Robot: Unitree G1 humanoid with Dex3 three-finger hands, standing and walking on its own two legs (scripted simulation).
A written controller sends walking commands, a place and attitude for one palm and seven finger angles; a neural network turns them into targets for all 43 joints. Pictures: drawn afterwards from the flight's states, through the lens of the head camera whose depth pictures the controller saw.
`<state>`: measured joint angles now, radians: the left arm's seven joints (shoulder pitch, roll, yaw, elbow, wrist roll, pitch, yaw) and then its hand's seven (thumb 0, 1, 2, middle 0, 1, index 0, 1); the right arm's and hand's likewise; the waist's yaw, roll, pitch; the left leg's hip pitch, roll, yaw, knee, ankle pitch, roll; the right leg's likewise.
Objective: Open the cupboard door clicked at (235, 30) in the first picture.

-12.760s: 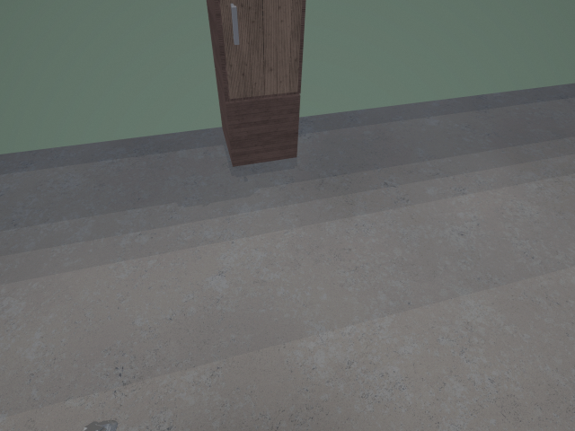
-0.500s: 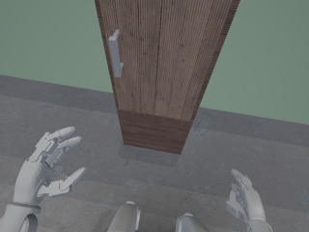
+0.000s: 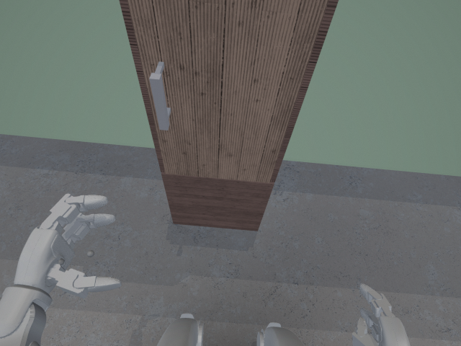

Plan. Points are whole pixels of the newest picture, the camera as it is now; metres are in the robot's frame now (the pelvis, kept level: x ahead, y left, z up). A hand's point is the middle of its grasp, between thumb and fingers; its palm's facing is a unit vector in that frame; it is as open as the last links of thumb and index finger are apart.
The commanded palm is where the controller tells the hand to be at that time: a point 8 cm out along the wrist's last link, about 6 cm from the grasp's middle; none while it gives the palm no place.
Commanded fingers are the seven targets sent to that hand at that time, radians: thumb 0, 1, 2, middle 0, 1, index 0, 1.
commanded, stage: raise the hand with hooked fingers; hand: left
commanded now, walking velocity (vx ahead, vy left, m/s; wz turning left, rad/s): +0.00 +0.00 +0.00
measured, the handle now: (162, 97) +0.59 +0.18 +0.06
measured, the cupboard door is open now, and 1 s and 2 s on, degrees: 0 0 0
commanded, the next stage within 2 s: move the hooked fingers beside the handle in 0.98 s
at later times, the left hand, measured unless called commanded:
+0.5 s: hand (57, 204) +0.31 +0.29 +0.08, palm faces +0.01 -1.00 -0.04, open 13.9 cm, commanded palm +0.28 +0.33 +0.08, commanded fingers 0.00 -0.50 0.30 -0.30 -1.20 -0.30 -1.20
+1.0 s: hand (73, 208) +0.30 +0.26 +0.08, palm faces +0.00 -1.00 -0.04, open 14.0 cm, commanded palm +0.28 +0.31 +0.08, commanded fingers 0.00 -0.50 0.30 -0.30 -1.20 -0.30 -1.20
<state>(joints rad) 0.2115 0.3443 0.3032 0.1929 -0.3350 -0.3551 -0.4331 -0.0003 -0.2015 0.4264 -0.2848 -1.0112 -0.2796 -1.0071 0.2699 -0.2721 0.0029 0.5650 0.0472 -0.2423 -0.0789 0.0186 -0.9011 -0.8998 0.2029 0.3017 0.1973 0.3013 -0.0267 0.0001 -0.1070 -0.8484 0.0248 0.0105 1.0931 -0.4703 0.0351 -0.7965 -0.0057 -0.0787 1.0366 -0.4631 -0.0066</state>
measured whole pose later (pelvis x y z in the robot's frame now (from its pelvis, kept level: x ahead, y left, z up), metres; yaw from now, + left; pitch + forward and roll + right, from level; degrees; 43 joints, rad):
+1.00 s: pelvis +0.02 -0.01 +0.02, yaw +0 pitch +12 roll -2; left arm -0.01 0.42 0.42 0.45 -0.36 -0.32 -0.53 -0.01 -0.49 0.30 -0.30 -1.20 -0.30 -1.20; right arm 0.28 -0.27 0.04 0.55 0.04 -0.17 -0.07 0.02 -0.90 -0.90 0.20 0.30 0.20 0.30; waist -0.02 0.02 -0.11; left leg -0.74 0.03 0.01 0.98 -0.44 0.02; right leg -0.70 0.01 -0.08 0.93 -0.44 -0.02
